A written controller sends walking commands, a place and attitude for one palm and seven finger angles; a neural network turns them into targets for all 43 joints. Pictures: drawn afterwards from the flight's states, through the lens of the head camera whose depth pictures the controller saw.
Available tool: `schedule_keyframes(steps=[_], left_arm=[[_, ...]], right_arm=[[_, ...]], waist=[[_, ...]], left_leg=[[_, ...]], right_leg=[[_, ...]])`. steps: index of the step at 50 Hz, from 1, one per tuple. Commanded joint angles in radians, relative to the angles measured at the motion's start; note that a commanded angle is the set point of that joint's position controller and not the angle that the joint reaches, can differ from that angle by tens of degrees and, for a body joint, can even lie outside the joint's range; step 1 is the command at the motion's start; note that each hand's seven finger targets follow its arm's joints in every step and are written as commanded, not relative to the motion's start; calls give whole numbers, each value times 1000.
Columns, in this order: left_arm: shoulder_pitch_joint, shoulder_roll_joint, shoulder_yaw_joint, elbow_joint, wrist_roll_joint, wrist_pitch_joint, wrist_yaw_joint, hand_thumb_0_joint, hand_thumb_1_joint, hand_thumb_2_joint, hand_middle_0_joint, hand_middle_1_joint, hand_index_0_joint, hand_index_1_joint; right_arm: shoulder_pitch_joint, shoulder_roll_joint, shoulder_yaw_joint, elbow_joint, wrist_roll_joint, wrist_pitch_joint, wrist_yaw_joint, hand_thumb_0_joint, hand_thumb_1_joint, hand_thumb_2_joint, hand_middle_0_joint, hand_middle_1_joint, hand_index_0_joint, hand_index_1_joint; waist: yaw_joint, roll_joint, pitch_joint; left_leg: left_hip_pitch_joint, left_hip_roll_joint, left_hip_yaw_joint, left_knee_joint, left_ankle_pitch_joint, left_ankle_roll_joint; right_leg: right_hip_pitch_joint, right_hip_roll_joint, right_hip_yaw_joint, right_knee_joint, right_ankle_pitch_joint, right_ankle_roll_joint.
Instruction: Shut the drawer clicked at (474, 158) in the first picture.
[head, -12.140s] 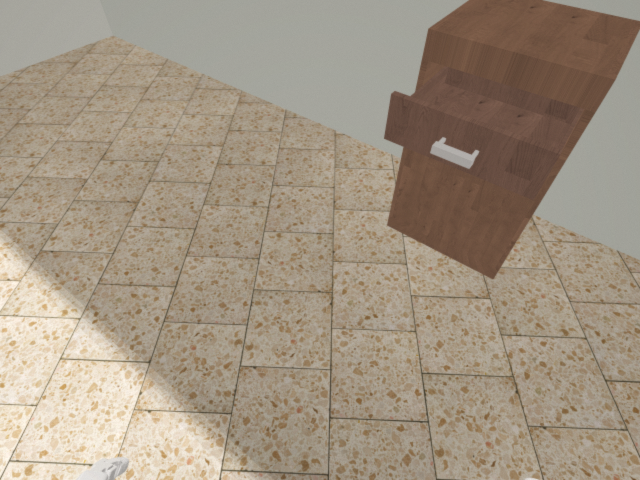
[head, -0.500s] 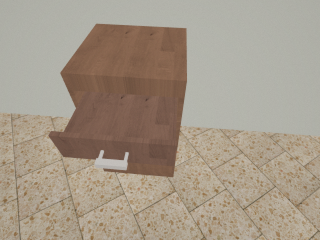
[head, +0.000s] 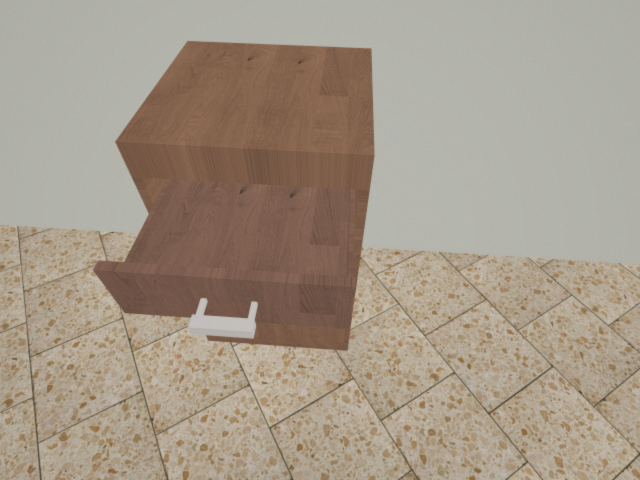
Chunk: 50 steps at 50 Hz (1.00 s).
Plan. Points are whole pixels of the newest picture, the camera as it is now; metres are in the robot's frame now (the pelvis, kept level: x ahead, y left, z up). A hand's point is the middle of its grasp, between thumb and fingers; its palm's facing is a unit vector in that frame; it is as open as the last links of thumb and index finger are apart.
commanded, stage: look again from close up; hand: left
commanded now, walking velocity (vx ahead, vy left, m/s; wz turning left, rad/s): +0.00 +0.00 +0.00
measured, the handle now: (225, 315) +0.39 +0.18 -0.11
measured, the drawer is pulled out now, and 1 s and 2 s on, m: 0.23 0.23 0.23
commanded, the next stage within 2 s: raise the hand and make a fist in 0.30 s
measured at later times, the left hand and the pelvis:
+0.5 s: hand out of the picture +0.11 +0.21 -0.11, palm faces +0.17 -0.97 -0.18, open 7.3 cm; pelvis +0.01 +0.03 +0.00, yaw -1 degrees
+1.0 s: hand out of the picture +0.14 +0.16 -0.04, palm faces -0.02 -1.00 -0.06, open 5.0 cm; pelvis -0.06 -0.02 -0.11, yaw +2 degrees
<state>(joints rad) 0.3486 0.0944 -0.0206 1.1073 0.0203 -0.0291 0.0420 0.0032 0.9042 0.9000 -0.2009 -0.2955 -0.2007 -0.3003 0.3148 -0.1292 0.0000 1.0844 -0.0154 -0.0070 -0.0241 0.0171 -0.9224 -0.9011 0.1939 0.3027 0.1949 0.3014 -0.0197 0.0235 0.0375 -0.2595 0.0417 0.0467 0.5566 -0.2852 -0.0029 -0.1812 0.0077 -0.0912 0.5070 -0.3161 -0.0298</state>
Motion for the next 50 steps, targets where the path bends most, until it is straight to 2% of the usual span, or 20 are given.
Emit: schedule_keyframes(steps=[1, 6, 19, 20, 21, 22, 23, 24, 25, 27, 28, 29, 30, 32, 33, 34, 38, 43, 47, 50], left_arm=[[38, 120, 27, -63, -9, -7, 7, 0, 900, 900, -200, -300, -200, -300], [23, 136, 27, -77, -10, 7, 3, 0, 900, 900, -200, -300, -200, -300], [-6, 173, 29, -84, -10, 14, 1, 0, 900, 900, -200, -300, -200, -300], [42, 190, 27, -58, 3, -5, 37, 0, 900, 900, -200, -300, -200, -300], [-713, 464, 247, -1592, -179, -208, 26, 0, 900, 900, -220, -322, -220, -322], [-159, 353, 173, -1323, -100, -163, 38, 0, 900, 900, -240, -343, -240, -343], [114, 111, 30, -1186, -150, -42, 56, 0, 900, 900, -260, -365, -260, -365], [57, 39, 10, -1139, -160, -33, 38, 0, 900, 900, -280, -387, -280, -387], [14, 64, 34, -1159, -167, -78, 15, 0, 900, 900, -300, -408, -300, -408], [220, 61, 89, -1042, -188, -198, -60, 0, 900, 900, -340, -452, -340, -452], [340, 49, 107, -991, -192, -263, -107, 0, 900, 900, -360, -473, -360, -473], [356, 8, 80, -967, -200, -340, -160, 0, 900, 900, -380, -495, -380, -495], [376, -7, 76, -976, -212, -422, -216, 0, 900, 900, -400, -517, -400, -517], [323, 69, 133, -995, -224, -581, -318, 0, 900, 900, -440, -560, -440, -560], [308, 145, 207, -983, -217, -629, -344, 0, 900, 900, -460, -582, -460, -582], [304, 163, 222, -1037, -233, -639, -362, 0, 900, 900, -480, -603, -480, -603], [94, 222, 239, -1318, -289, -570, -338, 0, 900, 900, -560, -690, -560, -690], [-79, 215, 146, -1518, -274, -577, -284, 0, 900, 900, -660, -798, -660, -798], [-78, 231, 130, -1367, -277, -506, -344, 0, 900, 900, -740, -885, -740, -885], [-40, 280, 209, -1287, -301, -407, -369, 0, 900, 900, -800, -950, -800, -950]], right_arm=[[51, -88, 0, -50, 2, -21, -1, 0, -900, -900, 200, 300, 200, 300], [23, -115, 2, -52, 0, -18, 0, 0, -900, -900, 200, 300, 200, 300], [-2, -156, 2, -35, 3, -26, 0, 0, -900, -900, 200, 300, 200, 300], [-76, -181, -10, -96, 13, -27, 3, 0, -900, -900, 200, 300, 200, 300], [-51, -323, -58, -414, 52, -172, -24, 0, -900, -900, 200, 300, 200, 300], [-116, -236, -20, -382, 35, -273, -56, 0, -900, -900, 200, 300, 200, 300], [-134, -198, -30, -367, 50, -310, -43, 0, -900, -900, 200, 300, 200, 300], [-80, -203, -44, -338, 48, -312, -32, 0, -900, -900, 200, 300, 200, 300], [-102, -225, -63, -395, 33, -321, -22, 0, -900, -900, 200, 300, 200, 300], [-131, -239, -82, -459, 13, -318, -7, 0, -900, -900, 200, 300, 200, 300], [-146, -234, -92, -494, 17, -313, 7, 0, -900, -900, 200, 300, 200, 300], [-158, -231, -94, -518, 12, -306, 18, 0, -900, -900, 200, 300, 200, 300], [-189, -227, -103, -548, 12, -304, 32, 0, -900, -900, 200, 300, 200, 300], [-228, -228, -116, -594, 14, -302, 52, 0, -900, -900, 200, 300, 200, 300], [-224, -224, -123, -603, 19, -295, 61, 0, -900, -900, 200, 300, 200, 300], [-245, -231, -123, -652, 23, -290, 60, 0, -900, -900, 200, 300, 200, 300], [-244, -229, -102, -752, 45, -263, 24, 0, -900, -900, 200, 300, 200, 300], [-158, -215, -69, -739, 44, -267, -28, 0, -900, -900, 200, 300, 200, 300], [-155, -224, -49, -705, 56, -282, -49, 0, -900, -900, 200, 300, 200, 300], [-167, -221, -43, -708, 65, -279, -57, 0, -900, -900, 200, 300, 200, 300]], waist=[[11, -27, 40], [23, -15, 68], [26, -4, 9], [47, -104, 61], [-66, 78, -465], [42, 230, -459], [-2, 214, -312], [-36, 101, -144], [-38, 57, -43], [1, -103, -71], [34, -129, -108], [37, -226, -151], [54, -233, -177], [60, -140, -214], [75, -66, -223], [89, -22, -273], [63, 64, -365], [-39, 48, -357], [-53, 6, -295], [-11, -16, -335]], left_leg=[[-12, 57, -77, -107, 161, 37], [-19, 58, -90, -156, 120, 46], [81, 64, -84, -177, 298, 49], [21, 87, -71, 13, 424, 23], [288, -9, -88, -94, 527, 13], [439, 56, -113, -120, 682, 10], [303, 30, -109, -153, 641, -34], [194, 27, -108, -125, 558, -27], [84, 13, -117, -71, 416, -19], [-84, -9, -102, 42, 235, -12], [-128, -15, -86, 96, 260, -12], [-198, -15, -77, 159, 247, -16], [-272, -17, -66, 221, 212, -18], [-403, -29, -53, 332, 107, -20], [-443, -33, -47, 369, 77, -20], [-465, -40, -36, 391, 34, -13], [-537, -42, -49, 435, -181, 15], [-560, -26, -66, 523, -205, 41], [-635, -25, -68, 549, -230, 41], [-643, -31, -61, 536, -198, 40]], right_leg=[[-37, -101, 113, -86, 132, -24], [-32, -98, 110, -95, 84, -13], [17, -113, 90, -98, 182, 10], [-46, -152, 153, -121, 473, 19], [-7, -55, 32, -10, 488, -9], [-86, -18, 23, 80, 237, -8], [-190, -8, -13, 133, 39, 8], [-255, -14, -10, 120, 7, 18], [-301, -13, -23, 85, 0, 17], [-339, 0, -53, 94, 58, 10], [-346, 4, -54, 142, 89, 6], [-398, 12, -64, 231, 101, 7], [-451, 12, -58, 307, 97, 5], [-556, 2, -26, 420, 51, -5], [-579, -4, -4, 456, 35, -13], [-589, -6, 11, 485, -3, -14], [-645, -3, 82, 472, -226, -3], [-694, 1, 142, 406, -315, 5], [-684, -10, 179, 353, -398, 14], [-597, -29, 207, 315, -416, 22]])
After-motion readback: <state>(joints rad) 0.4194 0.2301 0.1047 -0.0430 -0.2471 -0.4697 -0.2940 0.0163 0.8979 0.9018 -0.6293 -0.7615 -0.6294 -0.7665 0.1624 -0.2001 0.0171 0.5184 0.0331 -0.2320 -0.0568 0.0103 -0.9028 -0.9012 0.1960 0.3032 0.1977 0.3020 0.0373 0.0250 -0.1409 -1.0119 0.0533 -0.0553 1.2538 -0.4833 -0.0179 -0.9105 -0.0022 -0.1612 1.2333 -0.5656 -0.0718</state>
